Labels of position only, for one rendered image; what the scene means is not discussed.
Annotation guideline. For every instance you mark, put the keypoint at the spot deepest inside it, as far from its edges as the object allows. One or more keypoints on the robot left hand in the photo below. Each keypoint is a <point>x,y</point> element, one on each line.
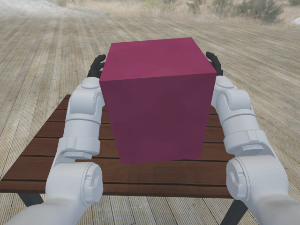
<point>96,66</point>

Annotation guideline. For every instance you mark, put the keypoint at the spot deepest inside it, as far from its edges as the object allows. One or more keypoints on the left robot upper arm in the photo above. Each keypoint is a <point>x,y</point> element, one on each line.
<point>71,188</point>

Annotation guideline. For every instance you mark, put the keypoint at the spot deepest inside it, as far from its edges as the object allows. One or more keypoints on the robot right hand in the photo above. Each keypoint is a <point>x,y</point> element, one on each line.
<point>215,63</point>

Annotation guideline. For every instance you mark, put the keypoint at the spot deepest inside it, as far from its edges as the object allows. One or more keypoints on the table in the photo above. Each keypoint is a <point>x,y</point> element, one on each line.
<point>203,177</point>

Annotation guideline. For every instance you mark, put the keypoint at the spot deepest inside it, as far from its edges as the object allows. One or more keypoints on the left robot forearm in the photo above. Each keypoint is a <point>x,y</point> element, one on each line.
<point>83,120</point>

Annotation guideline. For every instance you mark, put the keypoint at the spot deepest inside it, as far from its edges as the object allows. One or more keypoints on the right robot forearm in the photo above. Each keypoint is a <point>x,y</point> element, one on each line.
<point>243,136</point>

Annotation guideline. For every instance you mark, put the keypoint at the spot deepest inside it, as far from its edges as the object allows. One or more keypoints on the carton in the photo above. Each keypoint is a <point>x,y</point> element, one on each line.
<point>157,95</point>

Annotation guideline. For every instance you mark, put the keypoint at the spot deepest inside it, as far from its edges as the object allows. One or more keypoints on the right robot upper arm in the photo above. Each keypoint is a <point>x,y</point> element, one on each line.
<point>260,182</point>

